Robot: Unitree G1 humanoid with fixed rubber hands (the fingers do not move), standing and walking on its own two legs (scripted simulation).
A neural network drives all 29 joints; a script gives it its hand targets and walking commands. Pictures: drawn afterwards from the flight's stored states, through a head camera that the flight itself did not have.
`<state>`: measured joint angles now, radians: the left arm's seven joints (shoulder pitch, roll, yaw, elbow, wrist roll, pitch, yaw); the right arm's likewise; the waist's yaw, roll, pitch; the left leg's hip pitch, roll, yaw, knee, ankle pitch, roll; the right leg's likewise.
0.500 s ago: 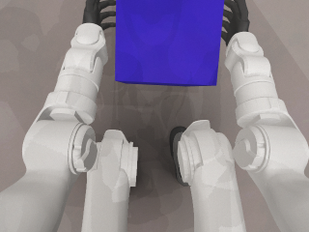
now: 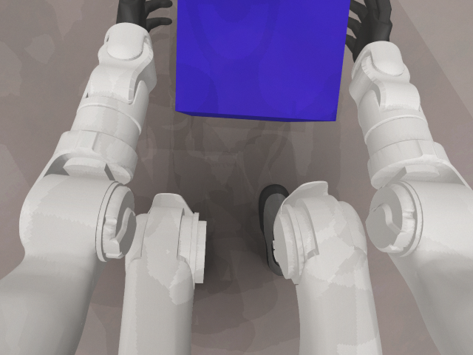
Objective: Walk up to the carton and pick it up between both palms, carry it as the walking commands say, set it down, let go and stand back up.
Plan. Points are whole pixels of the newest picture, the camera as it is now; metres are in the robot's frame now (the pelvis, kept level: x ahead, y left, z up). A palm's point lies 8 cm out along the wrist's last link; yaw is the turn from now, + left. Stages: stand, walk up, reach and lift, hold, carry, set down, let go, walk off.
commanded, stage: set down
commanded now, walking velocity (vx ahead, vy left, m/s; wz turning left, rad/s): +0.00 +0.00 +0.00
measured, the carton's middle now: (250, 50) +0.52 -0.06 -0.25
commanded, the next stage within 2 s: let go in 1.64 s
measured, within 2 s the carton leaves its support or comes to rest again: neither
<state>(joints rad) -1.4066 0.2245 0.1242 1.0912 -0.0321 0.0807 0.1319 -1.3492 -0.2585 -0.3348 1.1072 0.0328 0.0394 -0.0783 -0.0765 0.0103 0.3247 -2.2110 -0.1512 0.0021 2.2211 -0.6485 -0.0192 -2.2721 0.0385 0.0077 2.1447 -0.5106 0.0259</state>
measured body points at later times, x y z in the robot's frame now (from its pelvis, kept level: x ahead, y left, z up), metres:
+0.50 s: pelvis +0.00 -0.01 +0.00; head +0.36 -0.02 +0.27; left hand +0.57 +0.12 -0.16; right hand +0.52 -0.25 -0.16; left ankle +0.09 +0.10 -0.34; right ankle +0.13 -0.12 -0.34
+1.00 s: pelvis +0.01 -0.01 +0.12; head +0.34 -0.03 +0.43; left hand +0.57 +0.13 +0.00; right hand +0.52 -0.26 +0.00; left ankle +0.09 +0.10 -0.34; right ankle +0.13 -0.12 -0.34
